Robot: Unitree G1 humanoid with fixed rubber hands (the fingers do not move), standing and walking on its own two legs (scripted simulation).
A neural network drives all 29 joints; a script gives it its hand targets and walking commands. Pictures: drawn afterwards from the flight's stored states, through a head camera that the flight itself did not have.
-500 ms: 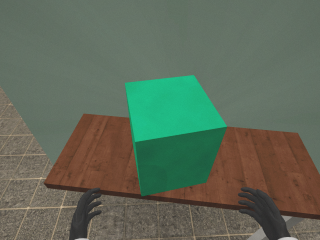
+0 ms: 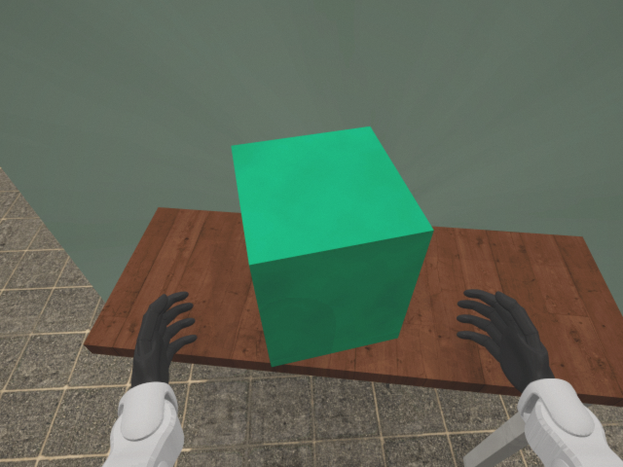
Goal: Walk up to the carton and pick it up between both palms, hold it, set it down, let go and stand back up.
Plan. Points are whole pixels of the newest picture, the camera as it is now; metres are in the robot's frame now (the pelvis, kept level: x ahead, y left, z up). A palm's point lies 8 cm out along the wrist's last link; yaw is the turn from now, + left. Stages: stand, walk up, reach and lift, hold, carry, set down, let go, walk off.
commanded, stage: reach and lift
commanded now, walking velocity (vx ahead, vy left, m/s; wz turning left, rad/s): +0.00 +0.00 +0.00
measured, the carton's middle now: (320, 248) +0.41 +0.05 +0.04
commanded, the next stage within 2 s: none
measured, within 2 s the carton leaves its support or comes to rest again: neither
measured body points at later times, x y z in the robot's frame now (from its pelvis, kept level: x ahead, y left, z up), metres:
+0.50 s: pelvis +0.01 -0.01 +0.00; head +0.02 +0.00 +0.45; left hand +0.27 +0.24 +0.11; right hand +0.35 -0.17 +0.09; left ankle +0.02 +0.14 -0.75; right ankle +0.00 -0.09 -0.75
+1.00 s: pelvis +0.00 -0.01 +0.00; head +0.01 +0.00 +0.45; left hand +0.31 +0.25 +0.14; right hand +0.41 -0.15 +0.14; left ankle +0.02 +0.14 -0.75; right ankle +0.00 -0.09 -0.75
